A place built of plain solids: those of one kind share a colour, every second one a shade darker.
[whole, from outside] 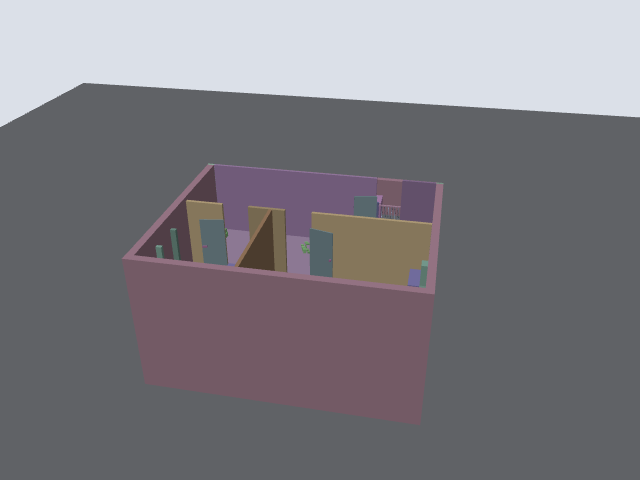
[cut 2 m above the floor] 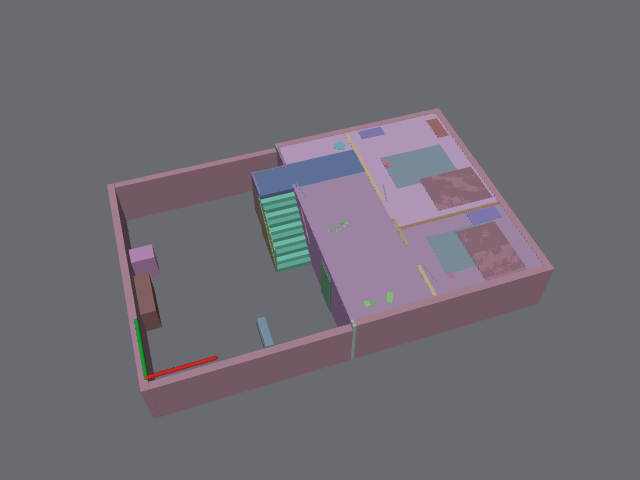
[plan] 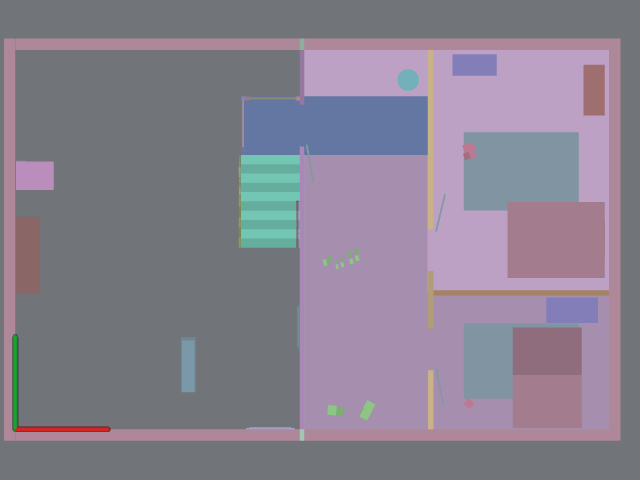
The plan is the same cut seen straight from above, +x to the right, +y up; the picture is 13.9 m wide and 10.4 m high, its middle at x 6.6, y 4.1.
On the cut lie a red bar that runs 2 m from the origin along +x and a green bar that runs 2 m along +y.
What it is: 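A house over a walled back yard; in the yard at the foot of the outdoor stair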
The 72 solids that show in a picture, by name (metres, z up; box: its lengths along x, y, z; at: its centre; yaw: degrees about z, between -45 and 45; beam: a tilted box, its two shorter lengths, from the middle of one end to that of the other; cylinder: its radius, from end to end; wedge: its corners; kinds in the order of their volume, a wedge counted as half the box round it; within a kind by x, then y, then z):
{
 "wall_1": {"box": [0.25, 8.72, 1.85], "at": [-0.12, 4.11, 0.88]},
 "wall_2": {"box": [6.16, 0.25, 1.85], "at": [3.08, -0.12, 0.88]},
 "wall_3": {"box": [6.16, 0.25, 1.85], "at": [3.08, 8.34, 0.88]},
 "wall_4": {"box": [6.95, 0.25, 4.74], "at": [9.64, -0.12, 2.32]},
 "wall_5": {"box": [6.95, 0.25, 4.74], "at": [9.64, 8.34, 2.32]},
 "wall_6": {"box": [0.25, 8.72, 4.74], "at": [12.99, 4.11, 2.32]},
 "bedstead_bedroom_bed_1": {"box": [0.72, 0.53, 0.62], "at": [11.16, 0.89, 2.25]},
 "bedstead_bedroom_bed_2": {"cylinder": 0.3, "from": [11.35, 0.38, 1.94], "to": [11.35, 0.38, 2.56]},
 "bedstead_bedroom_bed_3": {"box": [1.35, 0.42, 0.67], "at": [11.52, 0.31, 2.28]},
 "bedstead_bedroom_bed_4": {"box": [1.5, 0.1, 1.13], "at": [11.53, 0.07, 2.51]},
 "bedstead_bedroom_bed_5": {"box": [1.5, 1.05, 0.57], "at": [11.53, 0.65, 2.23]},
 "bedstead_bedroom_bed_6": {"box": [1.5, 2.08, 0.45], "at": [11.53, 1.16, 2.17]},
 "bedstead_bedroom_bed_7": {"box": [1.5, 2.08, 0.52], "at": [11.53, 1.16, 2.2]},
 "bedstead_bedroom_bed_8": {"box": [1.5, 1.03, 0.57], "at": [11.53, 1.69, 2.23]},
 "bedstead_bedroom_bed_9": {"box": [2.09, 1.65, 0.63], "at": [11.7, 4.1, 2.26]},
 "bedstead_bedroom_bed_10": {"box": [2.05, 1.65, 0.68], "at": [11.7, 4.1, 2.28]},
 "bedstead_bedroom_bed_11": {"box": [2.11, 1.65, 0.58], "at": [11.72, 4.1, 2.23]},
 "bedstead_bedroom_bed_12": {"box": [0.72, 1.02, 0.62], "at": [11.89, 0.64, 2.25]},
 "upper_floor_1": {"box": [2.69, 6.08, 0.18], "at": [7.6, 2.91, 1.9]},
 "upper_floor_2": {"box": [2.69, 1.13, 0.18], "at": [7.6, 7.77, 1.9]},
 "upper_floor_3": {"box": [4.06, 3.09, 0.18], "at": [10.96, 1.42, 1.9]},
 "upper_floor_4": {"box": [4.06, 5.4, 0.18], "at": [10.96, 5.64, 1.9]},
 "step_1": {"box": [1.27, 0.6, 0.23], "at": [5.52, 4.23, 0.07]},
 "step_2": {"box": [1.27, 0.6, 0.41], "at": [5.52, 4.43, 0.16]},
 "step_3": {"box": [1.27, 0.6, 0.59], "at": [5.52, 4.63, 0.25]},
 "step_4": {"box": [1.27, 0.6, 0.77], "at": [5.52, 4.84, 0.34]},
 "step_5": {"box": [1.27, 0.6, 0.95], "at": [5.52, 5.04, 0.43]},
 "step_6": {"box": [1.27, 0.6, 1.14], "at": [5.52, 5.24, 0.52]},
 "step_7": {"box": [1.27, 0.6, 1.32], "at": [5.52, 5.44, 0.61]},
 "step_8": {"box": [1.27, 0.6, 1.5], "at": [5.52, 5.64, 0.7]},
 "step_9": {"box": [1.27, 0.6, 1.68], "at": [5.52, 5.84, 0.79]},
 "step_10": {"box": [1.27, 0.5, 1.86], "at": [5.52, 5.99, 0.88]},
 "stair_wall_1": {"box": [0.1, 6.13, 4.74], "at": [6.21, 3.06, 2.32]},
 "stair_wall_2": {"box": [0.1, 1.19, 4.74], "at": [6.21, 7.62, 2.32]},
 "head_base_1": {"box": [1.27, 1.28, 1.94], "at": [5.52, 6.58, 0.92]},
 "upper_partition_1": {"box": [0.12, 1.28, 2.6], "at": [9.0, 0.64, 3.24]},
 "upper_partition_2": {"box": [0.12, 1.25, 2.6], "at": [9.0, 2.8, 3.24]},
 "upper_partition_3": {"box": [0.12, 3.88, 2.6], "at": [9.0, 6.27, 3.24]},
 "slotfit_bedroom_storage_1": {"box": [0.97, 0.47, 1.15], "at": [9.95, 7.89, 2.52]},
 "slotfit_bedroom_storage_2": {"box": [1.12, 0.56, 1.94], "at": [12.06, 2.58, 2.91]},
 "upper_split_wall_1": {"box": [3.81, 0.12, 2.6], "at": [10.96, 2.95, 3.24]},
 "upper_floor_head_1": {"box": [4.05, 1.28, 0.18], "at": [6.91, 6.58, 1.9]},
 "bike_1": {"box": [0.52, 1.66, 1.05], "at": [0.27, 3.77, 0.47]},
 "bin_1": {"box": [0.82, 0.62, 1.07], "at": [0.42, 5.49, 0.48]},
 "slotfit_bedroom_wall_table_1": {"box": [0.47, 1.1, 0.97], "at": [12.54, 7.35, 2.43]},
 "laid_rug_rug_bedroom_1": {"box": [2.49, 1.63, 0.05], "at": [10.96, 1.48, 1.97]},
 "laid_rug_rug_bedroom_2": {"box": [2.49, 1.7, 0.05], "at": [10.96, 5.58, 1.97]},
 "planter_1": {"box": [0.28, 1.12, 0.55], "at": [3.75, 1.36, 0.23]},
 "planter_2": {"box": [0.33, 1.2, 0.39], "at": [3.75, 1.4, 0.14]},
 "back_wall_end_1": {"box": [0.1, 0.25, 4.74], "at": [6.21, -0.12, 2.32]},
 "back_wall_end_2": {"box": [0.1, 0.25, 4.74], "at": [6.21, 8.34, 2.32]},
 "curtains_1": {"box": [0.13, 0.19, 2.16], "at": [10.42, 0.09, 3.13]},
 "curtains_2": {"box": [0.32, 0.19, 2.18], "at": [10.9, 8.13, 3.14]},
 "curtains_3": {"box": [0.13, 0.19, 2.16], "at": [11.51, 0.09, 3.13]},
 "doorleaf_door_1": {"box": [0.042, 0.83, 2.08], "at": [6.38, 5.76, 2.98], "yaw": 10.1},
 "doorleaf_door_2": {"box": [0.04, 0.83, 2.07], "at": [9.2, 0.92, 2.98], "yaw": 11.2},
 "doorleaf_door_3": {"box": [0.04, 0.83, 2.07], "at": [9.21, 4.69, 2.98], "yaw": -13.5},
 "slotfit_hallpiece_corner_1": {"cylinder": 0.24, "from": [8.51, 7.57, 1.94], "to": [8.51, 7.57, 2.53]},
 "plinth_1": {"wedge": [[4.84, 3.98, -0.05], [4.84, 3.98, 0.21], [4.84, 5.89, -0.05], [4.84, 5.89, 1.93], [4.89, 3.98, -0.05], [4.89, 3.98, 0.21], [4.89, 5.89, -0.05], [4.89, 5.89, 1.93]]},
 "yard_gate_leaf_1": {"box": [0.92, 0.05, 1.75], "at": [5.52, 0.03, 0.82]},
 "undercroft_leaf_1": {"box": [0.05, 0.88, 1.74], "at": [6.14, 2.22, 0.82]},
 "yard_gate_frame_1": {"box": [1.06, 0.03, 1.81], "at": [5.52, 0.01, 0.85]},
 "undercroft_frame_1": {"box": [0.03, 1.02, 1.8], "at": [6.15, 2.22, 0.85]},
 "clutter_clhall_1": {"box": [0.19, 0.21, 0.23], "at": [6.86, 0.41, 2.06], "yaw": -6.1},
 "clutter_clhall_2": {"box": [0.19, 0.19, 0.38], "at": [7.03, 0.38, 2.13], "yaw": -6.1},
 "clutter_clhall_3": {"box": [0.19, 0.4, 0.3], "at": [7.63, 0.4, 2.09], "yaw": -27.7},
 "clutter_bedroom_1": {"box": [0.14, 0.15, 0.12], "at": [9.78, 5.92, 2.0], "yaw": 16.5},
 "clutter_bedroom_2": {"box": [0.25, 0.17, 0.12], "at": [9.82, 6.1, 2.0], "yaw": 16.5},
 "clutter_bedroom_3": {"box": [0.18, 0.17, 0.1], "at": [9.83, 0.56, 1.99], "yaw": -38.0},
 "clutter_bedroom_4": {"box": [0.14, 0.16, 0.12], "at": [9.91, 5.95, 2.0], "yaw": 16.5},
 "headland_side_guard_board_1": {"box": [0.04, 1.11, 0.15], "at": [4.94, 6.62, 2.02]},
 "headland_ahead_guard_board_1": {"box": [1.09, 0.04, 0.15], "at": [5.57, 7.17, 2.02]}
}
